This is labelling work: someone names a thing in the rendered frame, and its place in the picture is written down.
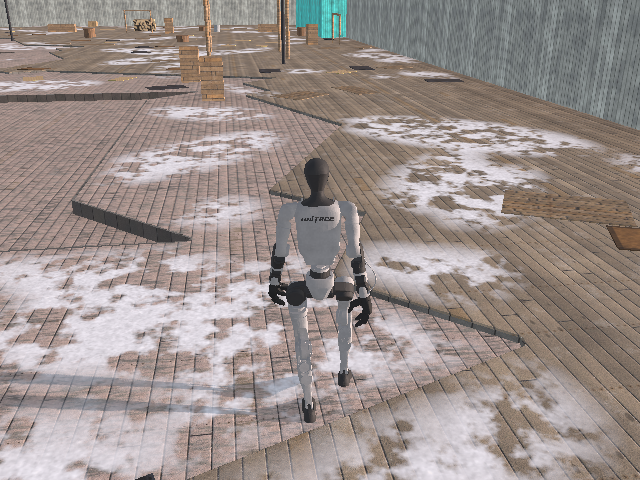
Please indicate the right robot upper arm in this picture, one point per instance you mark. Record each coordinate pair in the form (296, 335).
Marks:
(352, 227)

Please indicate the left robot upper arm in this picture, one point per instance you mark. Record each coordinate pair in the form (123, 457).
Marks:
(286, 213)

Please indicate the left robot hand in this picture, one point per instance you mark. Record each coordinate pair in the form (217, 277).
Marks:
(274, 290)

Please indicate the right robot hand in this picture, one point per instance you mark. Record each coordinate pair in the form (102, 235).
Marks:
(367, 309)

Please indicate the left robot forearm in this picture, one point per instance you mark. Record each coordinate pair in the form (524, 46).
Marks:
(277, 264)

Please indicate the right robot forearm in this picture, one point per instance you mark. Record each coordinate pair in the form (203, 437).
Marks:
(360, 275)

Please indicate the robot head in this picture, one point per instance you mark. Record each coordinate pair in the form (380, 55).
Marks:
(317, 172)

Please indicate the left robot foot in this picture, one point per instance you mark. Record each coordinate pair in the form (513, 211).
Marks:
(309, 414)

